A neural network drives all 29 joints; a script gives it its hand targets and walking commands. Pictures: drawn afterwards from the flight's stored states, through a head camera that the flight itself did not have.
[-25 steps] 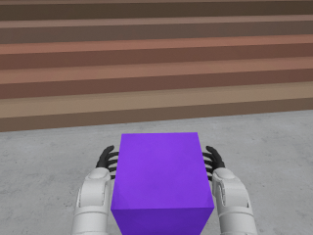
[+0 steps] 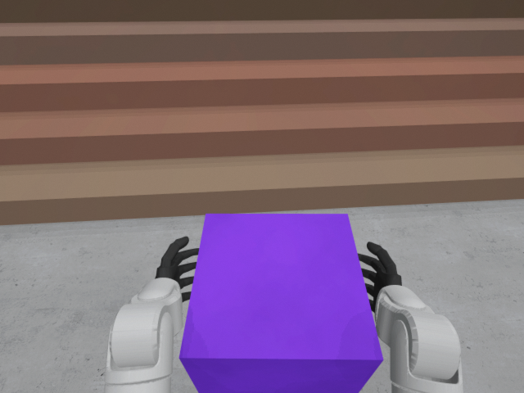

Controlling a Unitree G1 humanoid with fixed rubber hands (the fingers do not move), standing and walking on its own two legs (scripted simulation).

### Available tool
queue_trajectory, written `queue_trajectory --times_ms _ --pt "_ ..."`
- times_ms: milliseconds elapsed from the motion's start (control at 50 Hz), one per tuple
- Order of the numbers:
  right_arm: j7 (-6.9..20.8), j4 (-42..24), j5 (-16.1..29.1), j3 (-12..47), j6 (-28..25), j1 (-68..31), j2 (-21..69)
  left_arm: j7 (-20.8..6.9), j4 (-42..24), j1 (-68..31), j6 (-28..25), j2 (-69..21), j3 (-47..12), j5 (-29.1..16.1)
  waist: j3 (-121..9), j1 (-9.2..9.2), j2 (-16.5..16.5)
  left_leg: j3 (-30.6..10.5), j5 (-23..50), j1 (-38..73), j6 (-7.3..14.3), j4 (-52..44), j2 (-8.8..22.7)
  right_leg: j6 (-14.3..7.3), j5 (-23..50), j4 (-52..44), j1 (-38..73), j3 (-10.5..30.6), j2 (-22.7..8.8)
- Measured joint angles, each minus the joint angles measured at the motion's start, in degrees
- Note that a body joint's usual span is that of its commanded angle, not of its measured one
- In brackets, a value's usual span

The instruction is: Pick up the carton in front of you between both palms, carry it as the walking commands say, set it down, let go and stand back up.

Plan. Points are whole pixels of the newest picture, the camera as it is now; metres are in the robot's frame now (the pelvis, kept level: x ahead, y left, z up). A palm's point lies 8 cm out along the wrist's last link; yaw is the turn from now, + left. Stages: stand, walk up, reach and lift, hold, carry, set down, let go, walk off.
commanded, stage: carry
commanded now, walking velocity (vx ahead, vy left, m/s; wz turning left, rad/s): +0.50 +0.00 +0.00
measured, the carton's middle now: (276, 316) +0.26 -0.01 +0.02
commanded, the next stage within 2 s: none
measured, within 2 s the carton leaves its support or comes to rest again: neither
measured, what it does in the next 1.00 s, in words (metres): walks ahead: left foot, then right foot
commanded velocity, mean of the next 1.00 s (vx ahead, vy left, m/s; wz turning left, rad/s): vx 0.50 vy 0.00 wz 0.00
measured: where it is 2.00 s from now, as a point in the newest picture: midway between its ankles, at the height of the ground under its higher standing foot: (252, 188)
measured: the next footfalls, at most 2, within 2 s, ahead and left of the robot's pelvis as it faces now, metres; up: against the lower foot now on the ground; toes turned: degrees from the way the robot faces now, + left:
left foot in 0.28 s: +0.33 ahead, +0.13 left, +0.00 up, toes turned +11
right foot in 0.76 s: +0.67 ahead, -0.08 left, +0.00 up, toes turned -13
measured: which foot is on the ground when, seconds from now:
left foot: up 0.00-0.26, down 0.28-0.78, up 0.80-1.00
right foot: down 0.00-0.28, up 0.30-0.74, down 0.76-1.00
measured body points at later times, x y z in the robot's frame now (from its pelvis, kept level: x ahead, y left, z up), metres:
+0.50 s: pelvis +0.30 +0.06 +0.01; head +0.33 +0.07 +0.46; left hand +0.59 +0.19 +0.07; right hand +0.57 -0.11 +0.07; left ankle +0.29 +0.12 -0.73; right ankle +0.28 -0.08 -0.66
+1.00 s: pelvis +0.64 +0.00 +0.01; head +0.67 -0.01 +0.46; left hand +0.93 +0.16 +0.12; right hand +0.94 -0.14 +0.11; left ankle +0.64 +0.15 -0.66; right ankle +0.63 -0.07 -0.73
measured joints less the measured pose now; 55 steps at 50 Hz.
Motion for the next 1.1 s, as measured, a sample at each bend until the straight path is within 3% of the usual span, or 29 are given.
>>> queue_trajectory --times_ms 40,80,240,280,300,340,380,420,560,720,760,800,840,880,940,1100 --pt "-0.05 0.18 0.38 0.19 1.47 -0.27 0.00 0.63 -1.34 0.76 1.92 0.12 -0.10 -0.09 0.28 0.43 -1.32 1.70 1.18 -5.62 0.46 6.79 0.03 0.34 -1.43 -2.62 2.89 0.23 -0.55" --pt "-0.06 0.45 0.58 0.34 2.37 -1.17 0.11 1.06 -2.70 0.87 3.35 0.14 0.46 -0.32 0.75 1.15 -2.19 2.95 4.42 -9.61 0.21 5.57 0.55 1.32 -1.02 -6.36 6.34 0.71 -0.98" --pt "-0.04 0.04 -0.07 0.16 3.09 -4.17 0.43 1.24 -3.67 -2.21 4.57 -0.20 2.81 -0.95 2.23 2.77 -2.98 7.96 19.00 -12.78 0.04 -18.59 0.65 4.96 -7.07 -10.88 18.64 1.85 -3.45" --pt "-0.02 0.29 -0.17 0.08 3.13 -5.09 0.58 1.24 -3.97 -2.78 4.75 -0.23 3.38 -0.96 2.72 2.60 -3.15 10.47 20.79 -9.70 1.20 -21.90 -0.25 6.05 -12.28 -4.59 19.42 2.71 -4.97" --pt "0.00 1.15 -0.29 0.29 2.63 -5.62 0.68 1.21 -3.76 -3.06 4.59 0.03 3.82 -1.07 3.02 2.10 -3.71 11.37 22.81 -9.43 2.82 -20.02 -0.56 5.93 -14.61 2.44 17.50 3.40 -6.39" --pt "0.01 3.32 -0.76 0.83 1.84 -6.25 0.81 1.10 -2.54 -3.32 4.38 0.66 4.51 -1.34 4.05 1.29 -3.87 12.18 18.81 -8.85 4.88 -16.53 -0.63 4.90 -13.02 21.50 9.18 7.51 -5.96" --pt "0.03 4.06 -0.83 1.02 1.73 -5.65 0.72 1.03 -1.82 -2.90 4.33 0.22 4.84 -1.14 5.25 0.84 -3.20 12.45 16.28 -5.99 5.22 -18.53 -0.63 3.16 -9.96 34.63 0.63 8.80 -4.73" --pt "0.04 3.31 -0.43 0.92 1.50 -4.31 0.52 0.98 -1.98 -2.04 3.92 -0.33 4.27 -0.76 6.18 0.32 -2.66 12.45 16.66 -2.42 4.34 -22.72 -0.85 2.21 -5.63 38.19 -6.13 8.15 -4.62" --pt "0.13 -0.25 0.67 0.87 -0.86 -1.87 0.21 0.74 -4.37 -0.22 1.25 0.04 1.39 -0.39 6.42 -1.07 -1.28 10.67 14.96 9.43 3.21 -33.50 -1.05 2.45 3.67 22.02 -17.38 5.68 -5.08" --pt "0.50 -2.55 0.19 2.31 0.45 -1.45 0.16 0.70 -7.95 1.50 2.44 0.21 1.28 -0.58 4.11 -0.02 -1.02 9.42 5.24 22.81 -0.84 -35.26 -0.55 1.32 12.02 1.52 -13.52 -0.08 -3.11" --pt "0.51 -2.84 -0.17 2.07 1.36 -1.72 0.14 0.69 -7.42 0.81 3.03 0.15 1.39 -0.72 3.93 0.40 -0.32 8.49 -0.16 23.60 -1.87 -28.37 0.88 0.28 11.15 -0.96 -9.77 -2.07 -1.70" --pt "0.51 -2.06 -0.38 0.73 1.97 -2.59 0.20 0.69 -4.98 -0.73 2.81 -0.02 1.36 -0.65 4.52 1.45 1.30 5.50 -0.15 16.79 -1.48 -9.95 3.20 -2.10 7.43 4.44 -9.92 -3.27 -1.09" --pt "0.49 -1.98 -0.52 -0.05 2.73 -3.30 0.29 0.80 -4.00 -1.93 3.25 -0.18 1.63 -0.77 6.02 1.92 0.74 1.22 1.59 7.03 -0.43 8.76 1.87 -2.81 4.33 4.57 -7.93 -3.56 -1.42" --pt "0.40 -2.90 -0.50 -0.05 3.35 -4.03 0.45 0.97 -5.24 -2.16 3.71 -0.24 2.06 -1.15 7.40 2.10 0.07 0.27 5.42 -1.10 0.62 16.78 1.39 -1.99 4.30 1.18 -4.65 -3.58 -1.46" --pt "0.34 -5.07 -0.39 0.40 3.56 -5.34 0.62 1.11 -8.56 -2.54 4.03 -0.30 2.77 -1.66 8.39 2.28 -0.57 0.67 10.11 -9.51 0.95 14.29 2.04 -1.70 4.10 -4.38 0.41 -3.03 -1.22" --pt "-0.02 -9.18 -0.41 -1.01 5.47 -10.43 0.95 1.14 -12.07 -8.35 6.02 -0.94 5.25 -2.29 6.51 2.08 -0.84 3.48 19.95 -16.71 0.17 -8.90 2.95 0.88 -0.81 -11.87 13.03 -1.07 -1.10"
